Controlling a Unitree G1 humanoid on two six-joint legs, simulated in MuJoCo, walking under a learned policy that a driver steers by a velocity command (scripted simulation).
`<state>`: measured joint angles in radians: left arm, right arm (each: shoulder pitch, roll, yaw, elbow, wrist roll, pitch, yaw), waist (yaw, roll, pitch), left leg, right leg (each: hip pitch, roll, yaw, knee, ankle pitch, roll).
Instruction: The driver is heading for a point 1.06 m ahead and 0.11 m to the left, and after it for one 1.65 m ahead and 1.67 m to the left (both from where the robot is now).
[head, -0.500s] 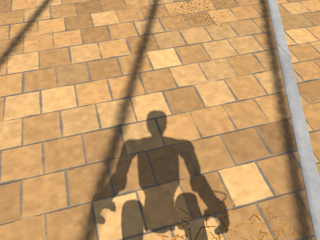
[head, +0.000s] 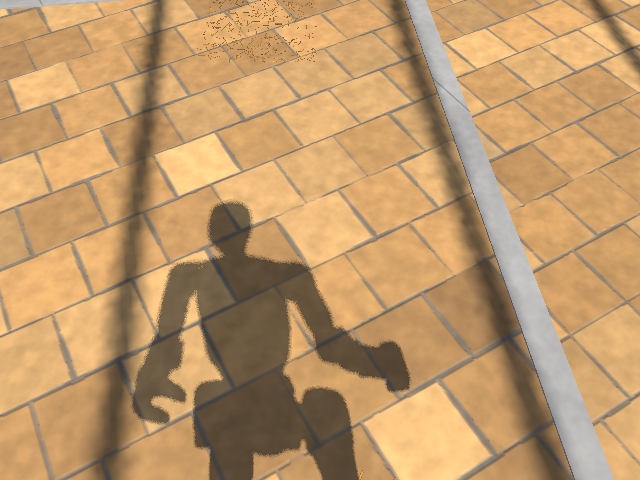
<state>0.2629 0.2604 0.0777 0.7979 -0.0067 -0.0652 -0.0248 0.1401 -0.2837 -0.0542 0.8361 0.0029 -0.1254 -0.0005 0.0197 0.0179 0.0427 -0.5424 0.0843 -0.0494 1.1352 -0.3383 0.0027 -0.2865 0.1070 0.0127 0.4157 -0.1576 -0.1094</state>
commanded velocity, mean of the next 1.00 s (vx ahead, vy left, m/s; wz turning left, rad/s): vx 0.50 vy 0.00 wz -0.09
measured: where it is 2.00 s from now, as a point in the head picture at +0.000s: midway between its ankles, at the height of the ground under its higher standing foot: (318, 252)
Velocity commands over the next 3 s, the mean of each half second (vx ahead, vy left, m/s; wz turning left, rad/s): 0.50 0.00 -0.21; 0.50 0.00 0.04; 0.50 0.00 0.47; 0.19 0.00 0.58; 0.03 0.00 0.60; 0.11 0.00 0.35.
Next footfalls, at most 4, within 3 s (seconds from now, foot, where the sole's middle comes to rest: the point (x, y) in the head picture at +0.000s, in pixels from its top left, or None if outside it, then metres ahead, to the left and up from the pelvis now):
0.32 left None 0.37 0.14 -0.78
0.86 right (405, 391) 0.65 -0.12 -0.78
1.40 left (292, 285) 0.92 0.14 -0.78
1.84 right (335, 206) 1.18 0.03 -0.78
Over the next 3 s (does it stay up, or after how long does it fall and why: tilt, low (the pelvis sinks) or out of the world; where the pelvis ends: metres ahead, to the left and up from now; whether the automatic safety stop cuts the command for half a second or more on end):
stays up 1.03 0.12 0.01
